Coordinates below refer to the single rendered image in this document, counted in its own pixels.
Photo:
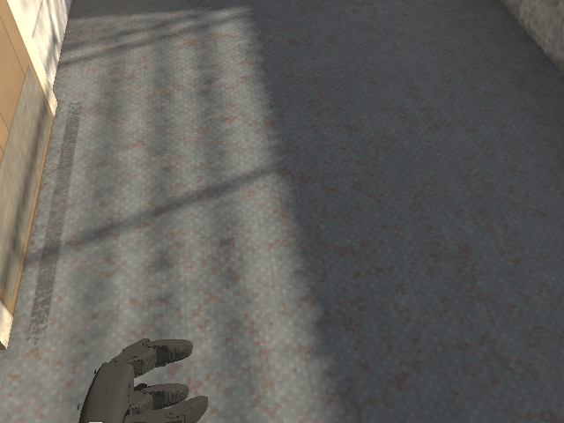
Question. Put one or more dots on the left robot hand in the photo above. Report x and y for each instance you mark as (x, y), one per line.
(112, 397)

